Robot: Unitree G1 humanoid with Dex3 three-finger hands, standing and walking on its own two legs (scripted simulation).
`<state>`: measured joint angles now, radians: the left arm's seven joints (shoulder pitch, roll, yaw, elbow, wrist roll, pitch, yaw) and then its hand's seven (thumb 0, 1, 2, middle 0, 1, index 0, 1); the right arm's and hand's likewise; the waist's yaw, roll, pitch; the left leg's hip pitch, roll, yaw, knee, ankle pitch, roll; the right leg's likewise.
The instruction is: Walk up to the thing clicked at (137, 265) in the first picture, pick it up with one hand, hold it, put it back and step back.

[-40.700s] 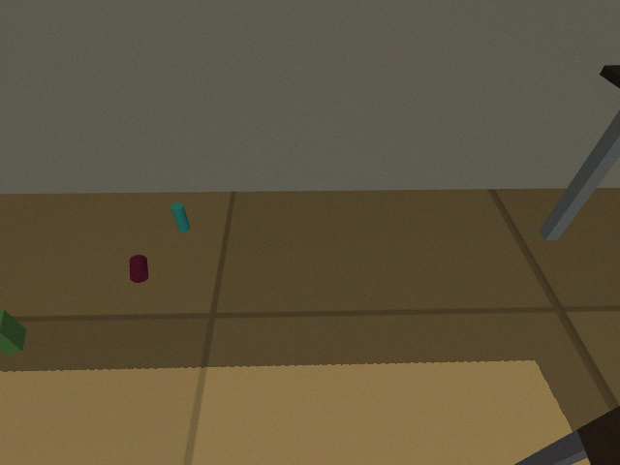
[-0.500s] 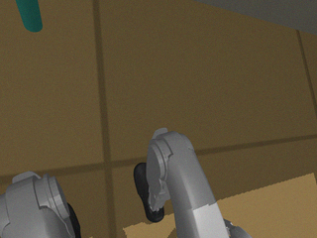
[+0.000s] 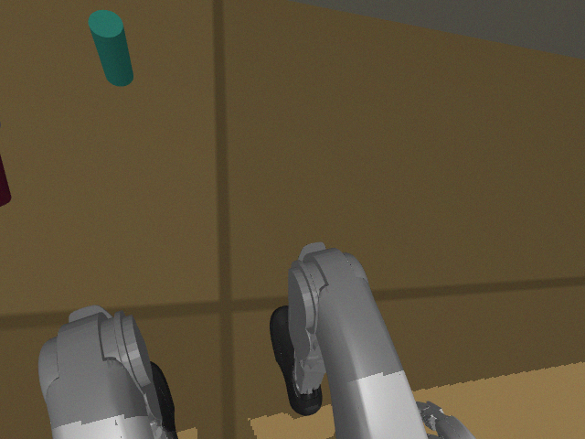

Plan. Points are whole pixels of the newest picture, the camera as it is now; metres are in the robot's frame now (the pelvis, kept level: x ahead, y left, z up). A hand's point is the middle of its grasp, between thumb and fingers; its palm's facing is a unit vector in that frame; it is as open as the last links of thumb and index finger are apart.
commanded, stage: lift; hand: left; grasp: from above
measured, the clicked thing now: out of the picture +0.52 +0.30 -0.17
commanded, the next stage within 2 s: hold in 1.56 s
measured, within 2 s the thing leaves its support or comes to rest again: neither
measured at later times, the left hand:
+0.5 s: hand out of the picture +0.44 +0.31 -0.01, palm faces -0.44 -0.08 -0.90, open 12.0 cm
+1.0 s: hand out of the picture +0.37 +0.28 +0.19, palm faces -0.41 -0.11 -0.90, open 12.0 cm
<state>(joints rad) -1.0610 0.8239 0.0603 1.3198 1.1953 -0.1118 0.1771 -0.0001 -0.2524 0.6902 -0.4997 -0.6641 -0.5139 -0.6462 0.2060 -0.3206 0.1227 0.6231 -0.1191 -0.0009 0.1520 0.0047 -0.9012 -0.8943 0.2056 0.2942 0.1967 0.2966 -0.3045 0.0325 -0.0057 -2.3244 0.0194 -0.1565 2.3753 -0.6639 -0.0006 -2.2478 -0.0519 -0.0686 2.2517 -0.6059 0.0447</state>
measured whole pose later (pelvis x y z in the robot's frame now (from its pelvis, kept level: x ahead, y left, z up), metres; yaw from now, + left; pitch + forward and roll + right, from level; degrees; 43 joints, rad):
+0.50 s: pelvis +0.00 +0.00 +0.08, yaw +3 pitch +35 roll -7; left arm -0.77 0.66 -0.01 0.95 1.06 -0.09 0.04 0.00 -0.24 0.69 -0.49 -0.68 -0.50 -0.66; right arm 0.19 -0.30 0.00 0.62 -0.02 0.07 0.07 0.01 -0.91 -0.90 0.21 0.29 0.20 0.30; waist -0.17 0.06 -0.15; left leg -2.07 0.03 -0.09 2.10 -0.65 0.02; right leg -2.02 -0.06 -0.03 2.01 -0.60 0.05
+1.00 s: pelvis +0.02 +0.00 +0.26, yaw +6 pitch +23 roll -3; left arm -0.44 0.49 -0.11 0.75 0.99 0.00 0.07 0.00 -0.24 0.68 -0.49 -0.66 -0.51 -0.64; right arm 0.21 -0.24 -0.01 0.68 0.04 0.03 -0.04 0.01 -0.90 -0.89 0.21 0.29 0.20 0.30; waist -0.09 0.05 -0.16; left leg -1.34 0.05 -0.03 1.50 -0.56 0.00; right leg -1.32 -0.05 -0.03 1.44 -0.51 0.04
